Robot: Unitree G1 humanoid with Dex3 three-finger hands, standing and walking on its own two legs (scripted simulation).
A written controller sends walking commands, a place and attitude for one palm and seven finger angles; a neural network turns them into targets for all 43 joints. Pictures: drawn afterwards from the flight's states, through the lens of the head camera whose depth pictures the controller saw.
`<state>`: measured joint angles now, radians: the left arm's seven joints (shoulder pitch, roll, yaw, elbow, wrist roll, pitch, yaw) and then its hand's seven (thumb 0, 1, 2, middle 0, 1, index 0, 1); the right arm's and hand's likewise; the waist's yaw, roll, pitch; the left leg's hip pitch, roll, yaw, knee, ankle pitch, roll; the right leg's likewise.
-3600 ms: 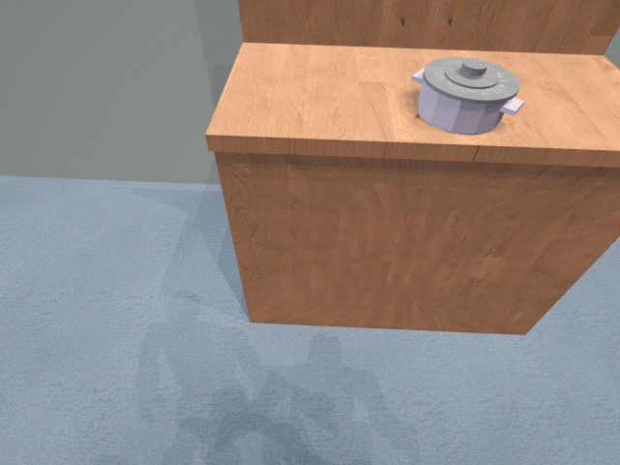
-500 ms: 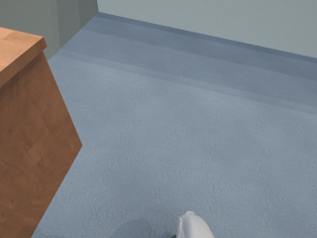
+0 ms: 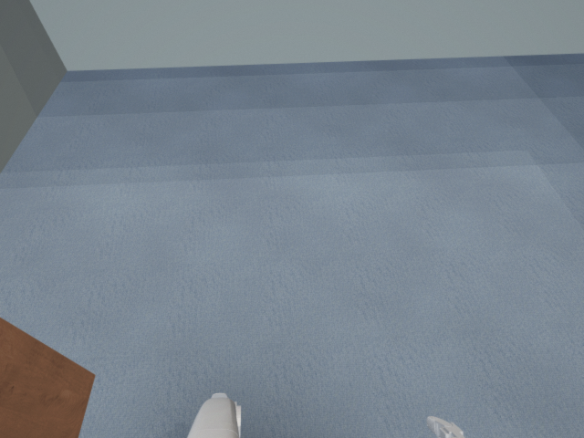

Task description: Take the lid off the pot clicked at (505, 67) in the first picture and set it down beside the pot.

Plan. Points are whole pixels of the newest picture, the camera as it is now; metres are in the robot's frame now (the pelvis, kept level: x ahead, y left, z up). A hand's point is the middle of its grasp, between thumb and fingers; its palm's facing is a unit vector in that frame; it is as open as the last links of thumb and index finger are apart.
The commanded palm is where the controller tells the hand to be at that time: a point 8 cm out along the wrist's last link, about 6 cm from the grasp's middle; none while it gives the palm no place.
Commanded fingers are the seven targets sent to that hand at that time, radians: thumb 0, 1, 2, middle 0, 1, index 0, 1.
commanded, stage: walk to a spot facing it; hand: left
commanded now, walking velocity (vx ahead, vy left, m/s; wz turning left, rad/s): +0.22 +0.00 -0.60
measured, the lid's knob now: out of the picture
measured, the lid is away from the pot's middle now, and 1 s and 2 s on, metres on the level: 0.00 0.00 0.00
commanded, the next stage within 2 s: turn to face it in 0.32 s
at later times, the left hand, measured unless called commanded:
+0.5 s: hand (157, 364) +0.25 +0.26 -0.17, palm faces -0.21 -0.96 -0.21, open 7.4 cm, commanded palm none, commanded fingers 0.00 0.90 0.90 -0.20 -0.30 -0.20 -0.30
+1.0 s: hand (181, 352) +0.28 +0.23 -0.18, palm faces -0.05 -0.98 -0.17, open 7.3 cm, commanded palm none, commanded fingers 0.00 0.90 0.90 -0.20 -0.30 -0.20 -0.30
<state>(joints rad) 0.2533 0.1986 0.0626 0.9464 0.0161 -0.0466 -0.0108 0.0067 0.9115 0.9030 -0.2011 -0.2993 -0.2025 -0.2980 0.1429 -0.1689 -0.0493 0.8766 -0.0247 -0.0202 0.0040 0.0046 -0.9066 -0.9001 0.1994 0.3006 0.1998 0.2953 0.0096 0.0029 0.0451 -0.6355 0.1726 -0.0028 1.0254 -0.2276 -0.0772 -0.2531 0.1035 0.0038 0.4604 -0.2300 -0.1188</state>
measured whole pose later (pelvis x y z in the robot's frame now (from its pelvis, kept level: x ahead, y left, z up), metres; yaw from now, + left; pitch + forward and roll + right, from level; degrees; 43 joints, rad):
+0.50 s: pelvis +0.14 +0.07 +0.00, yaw -18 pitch +0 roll -2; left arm 0.25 0.26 0.10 0.92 0.02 0.05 -0.01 0.01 0.91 0.90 -0.20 -0.30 -0.20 -0.30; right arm 0.21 -0.16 -0.02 0.91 -0.02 -0.01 -0.03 0.00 -0.91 -0.90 0.20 0.30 0.20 0.30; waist 0.03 -0.05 0.07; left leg -0.19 0.11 0.22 0.50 -0.29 0.02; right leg -0.55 -0.06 -0.02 1.12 -0.35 0.07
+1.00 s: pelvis +0.15 +0.06 -0.02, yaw -4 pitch -2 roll -1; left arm 0.14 0.16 0.05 0.93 0.02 0.03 0.03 0.00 0.90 0.90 -0.20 -0.30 -0.21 -0.30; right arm 0.29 -0.16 -0.07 0.97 -0.01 0.05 0.01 0.01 -0.91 -0.90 0.20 0.30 0.20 0.30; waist -0.05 -0.02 0.06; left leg -0.37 0.08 0.13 0.77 -0.37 -0.06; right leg -0.26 -0.18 -0.25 0.65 -0.32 0.05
